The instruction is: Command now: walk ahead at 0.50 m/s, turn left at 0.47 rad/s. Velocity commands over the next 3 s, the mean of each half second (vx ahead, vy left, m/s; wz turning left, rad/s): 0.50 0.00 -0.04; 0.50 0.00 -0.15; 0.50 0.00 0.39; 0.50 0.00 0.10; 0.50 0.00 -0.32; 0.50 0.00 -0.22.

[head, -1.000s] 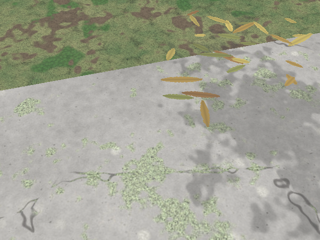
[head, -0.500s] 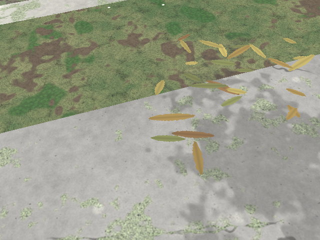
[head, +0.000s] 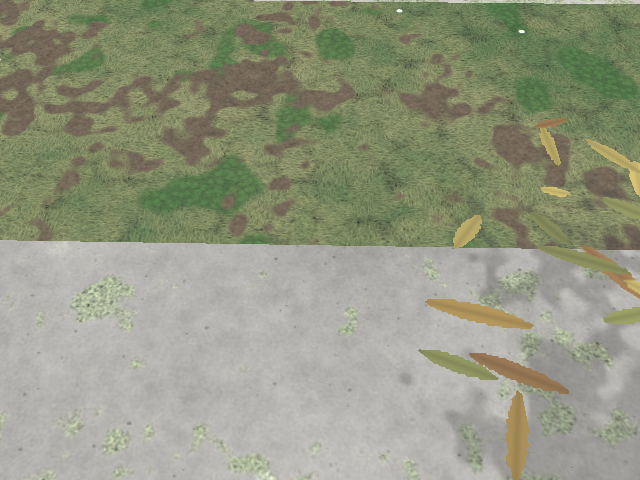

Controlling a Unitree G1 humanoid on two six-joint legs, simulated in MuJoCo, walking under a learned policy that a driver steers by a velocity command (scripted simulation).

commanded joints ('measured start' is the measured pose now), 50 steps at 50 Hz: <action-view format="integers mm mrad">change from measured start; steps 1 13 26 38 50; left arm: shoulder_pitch -74 -227 183 11 15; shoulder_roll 124 55 239 148 196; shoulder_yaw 18 0 68 28 34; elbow -130 -157 -148 -173 -118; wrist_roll -14 6 3 10 18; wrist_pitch -69 -11 -5 4 38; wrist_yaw -6 -23 -52 -14 1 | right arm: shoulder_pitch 165 193 245 -4 111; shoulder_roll -122 -127 -80 -55 -140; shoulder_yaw -35 -16 25 25 -15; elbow -22 29 4 -68 -79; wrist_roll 1 -19 -33 -28 -7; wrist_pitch -20 -42 -61 -45 -57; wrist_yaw -9 -45 -47 -54 0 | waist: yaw -60 -82 86 22 -70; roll -35 50 -229 -85 -70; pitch -176 -43 -483 -85 -187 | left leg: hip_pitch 564 359 -247 -108 157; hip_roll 317 206 -22 153 18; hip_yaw -530 -118 -166 -88 -5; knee -357 -485 765 87 -145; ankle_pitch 126 349 -345 256 146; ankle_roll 205 75 -116 -176 9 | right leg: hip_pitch -550 -440 648 -22 257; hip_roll -45 -65 -276 -39 -111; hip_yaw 135 56 888 211 106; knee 154 -464 -817 -947 -568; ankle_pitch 111 640 251 591 1140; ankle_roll -31 -3 -436 -239 -138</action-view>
